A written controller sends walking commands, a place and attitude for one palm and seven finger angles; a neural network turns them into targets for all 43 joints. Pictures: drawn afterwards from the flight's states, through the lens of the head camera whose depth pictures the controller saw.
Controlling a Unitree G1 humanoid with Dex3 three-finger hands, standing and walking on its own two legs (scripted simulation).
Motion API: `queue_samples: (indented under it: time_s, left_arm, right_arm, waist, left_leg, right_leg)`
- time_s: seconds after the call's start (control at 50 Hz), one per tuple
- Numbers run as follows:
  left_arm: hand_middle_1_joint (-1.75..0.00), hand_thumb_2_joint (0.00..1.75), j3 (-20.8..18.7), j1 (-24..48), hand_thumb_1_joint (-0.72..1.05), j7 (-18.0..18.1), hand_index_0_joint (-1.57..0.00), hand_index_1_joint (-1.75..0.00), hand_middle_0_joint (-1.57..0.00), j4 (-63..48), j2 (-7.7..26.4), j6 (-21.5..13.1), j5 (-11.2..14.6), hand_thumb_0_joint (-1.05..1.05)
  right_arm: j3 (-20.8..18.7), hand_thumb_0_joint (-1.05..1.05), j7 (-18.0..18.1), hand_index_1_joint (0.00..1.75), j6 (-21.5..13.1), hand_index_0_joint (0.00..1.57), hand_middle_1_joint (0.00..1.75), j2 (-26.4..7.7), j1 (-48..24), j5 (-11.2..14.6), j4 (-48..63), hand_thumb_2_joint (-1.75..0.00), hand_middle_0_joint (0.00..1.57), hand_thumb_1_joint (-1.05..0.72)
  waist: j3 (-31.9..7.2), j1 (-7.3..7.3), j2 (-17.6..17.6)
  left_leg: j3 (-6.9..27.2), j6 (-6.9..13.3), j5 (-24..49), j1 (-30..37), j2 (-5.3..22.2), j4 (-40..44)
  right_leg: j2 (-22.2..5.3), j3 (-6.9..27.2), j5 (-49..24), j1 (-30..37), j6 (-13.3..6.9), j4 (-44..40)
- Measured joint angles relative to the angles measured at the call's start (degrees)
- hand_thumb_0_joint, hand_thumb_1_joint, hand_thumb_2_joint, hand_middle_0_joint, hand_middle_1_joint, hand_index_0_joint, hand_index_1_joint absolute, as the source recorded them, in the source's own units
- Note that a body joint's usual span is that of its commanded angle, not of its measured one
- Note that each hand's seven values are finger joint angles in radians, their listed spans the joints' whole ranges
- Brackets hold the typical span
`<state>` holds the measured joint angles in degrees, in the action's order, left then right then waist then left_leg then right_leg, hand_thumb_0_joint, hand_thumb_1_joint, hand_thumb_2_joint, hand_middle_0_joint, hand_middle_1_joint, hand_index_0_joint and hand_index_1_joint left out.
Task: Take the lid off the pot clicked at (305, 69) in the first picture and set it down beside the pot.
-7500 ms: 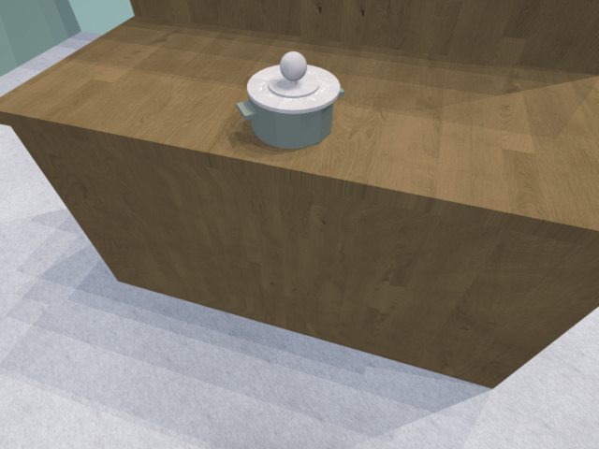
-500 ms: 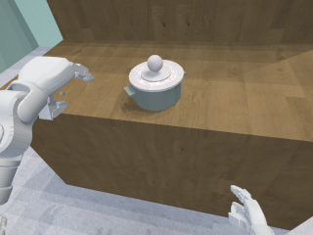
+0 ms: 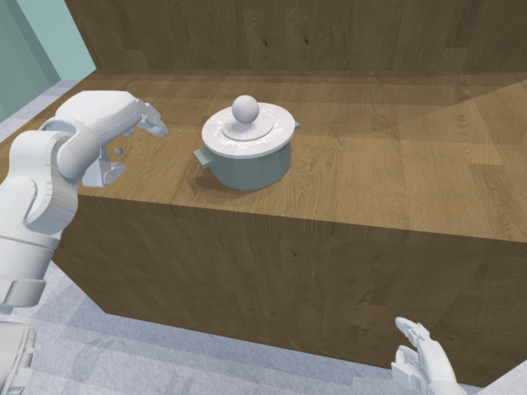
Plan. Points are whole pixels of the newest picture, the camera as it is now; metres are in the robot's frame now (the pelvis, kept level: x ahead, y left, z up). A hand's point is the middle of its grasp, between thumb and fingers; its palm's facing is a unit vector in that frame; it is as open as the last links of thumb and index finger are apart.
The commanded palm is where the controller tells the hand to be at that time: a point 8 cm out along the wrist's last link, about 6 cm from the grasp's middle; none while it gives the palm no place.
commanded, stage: move the open hand above the knob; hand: left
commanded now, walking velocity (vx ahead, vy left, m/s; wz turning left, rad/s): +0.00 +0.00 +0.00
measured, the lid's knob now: (245, 109) +0.58 +0.10 +0.16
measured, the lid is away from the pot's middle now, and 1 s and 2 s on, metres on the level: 0.01 0.01 0.01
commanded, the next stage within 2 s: none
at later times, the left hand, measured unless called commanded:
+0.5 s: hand (172, 118) +0.42 +0.18 +0.24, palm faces -0.11 +0.00 -0.99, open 10.1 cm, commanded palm +0.40 +0.17 +0.31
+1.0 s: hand (216, 93) +0.48 +0.12 +0.25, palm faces -0.16 +0.01 -0.99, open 10.1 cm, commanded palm +0.47 +0.12 +0.31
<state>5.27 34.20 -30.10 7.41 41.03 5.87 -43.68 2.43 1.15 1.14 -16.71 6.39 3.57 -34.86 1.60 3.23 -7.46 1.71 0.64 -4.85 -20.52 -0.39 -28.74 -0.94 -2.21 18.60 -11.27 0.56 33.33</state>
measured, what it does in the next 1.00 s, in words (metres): stands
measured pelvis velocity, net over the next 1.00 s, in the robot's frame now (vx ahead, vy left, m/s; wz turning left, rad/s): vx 0.04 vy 0.00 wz -0.01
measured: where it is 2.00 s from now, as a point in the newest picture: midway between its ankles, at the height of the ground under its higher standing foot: outside the picture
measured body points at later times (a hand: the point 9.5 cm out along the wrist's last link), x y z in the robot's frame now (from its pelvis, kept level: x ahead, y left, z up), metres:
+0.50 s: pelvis +0.03 +0.01 +0.00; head +0.04 -0.04 +0.45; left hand +0.42 +0.17 +0.29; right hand +0.24 -0.22 -0.10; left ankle +0.12 +0.11 -0.73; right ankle +0.00 -0.13 -0.73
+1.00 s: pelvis +0.04 +0.00 +0.00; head +0.05 -0.04 +0.45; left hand +0.48 +0.12 +0.30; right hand +0.20 -0.24 -0.12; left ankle +0.12 +0.11 -0.73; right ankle +0.00 -0.13 -0.73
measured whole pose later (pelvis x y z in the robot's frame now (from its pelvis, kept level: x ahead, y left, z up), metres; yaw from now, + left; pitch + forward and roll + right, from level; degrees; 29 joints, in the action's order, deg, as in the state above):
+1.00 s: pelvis +0.04 +0.00 +0.00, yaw -1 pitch +1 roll +1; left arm 18.2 59.2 -31.1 27.2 27.7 16.3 -48.2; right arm 1.1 -2.0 6.5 -16.5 8.4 4.0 -36.3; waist -1.0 -0.4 -5.7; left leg 0.2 1.1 -7.8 -21.8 -1.5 -28.2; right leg -2.3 -0.8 20.8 -12.5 0.9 32.0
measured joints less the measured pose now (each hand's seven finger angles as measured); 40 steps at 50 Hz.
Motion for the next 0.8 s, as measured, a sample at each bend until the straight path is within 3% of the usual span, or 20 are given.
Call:
queue_samples:
  time_s: [0.28, 0.5, 0.8]
  left_arm:
    - [-0.08, 1.72, 0.8, 3.4, -0.41, -2.4, -0.88, -0.08, -0.88, 0.9, -2.1, 3.1, -0.4, 0.0]
    - [-0.08, 1.72, 5.7, 8.9, -0.41, -1.7, -0.88, -0.08, -0.88, 1.5, -5.9, 6.3, -1.2, 0.0]
    - [-0.08, 1.72, 9.8, 17.4, -0.41, -1.5, -0.88, -0.08, -0.88, 10.3, -9.7, 9.7, -3.3, 0.0]
  right_arm:
    - [-0.9, 0.01, -1.8, 0.3, 2.9, 0.2, 0.3, -0.9, 0.7, 0.0, 0.8, -0.9, 0.2, -0.9]
    - [-0.9, 0.01, -2.7, 0.3, 4.4, 0.2, 0.3, -0.2, -1.0, 0.3, 0.9, -0.9, 0.2, -0.91]
    - [-0.6, 0.01, -3.3, 0.3, 5.4, 0.2, 0.3, 0.7, 0.0, 0.3, 0.2, -0.9, 0.2, -0.9]
  waist:
    - [-0.8, -1.22, 0.3]
    - [-1.0, -0.76, 0.8]
    - [-2.5, -1.99, 1.3]
  left_leg:
    - [-1.2, 0.2, -1.8, 0.5, -0.4, 0.4]
    - [-1.5, 0.5, -2.5, -0.1, -1.1, 0.3]
    - [-1.6, 0.6, -3.2, -1.1, -1.2, 0.0]
  right_leg:
    - [-0.6, 1.1, 1.1, 0.5, 0.2, -1.1]
    - [-1.3, 1.3, 1.7, 0.0, 0.5, -1.3]
    - [-1.4, 1.5, 2.3, -0.9, 0.5, -1.1]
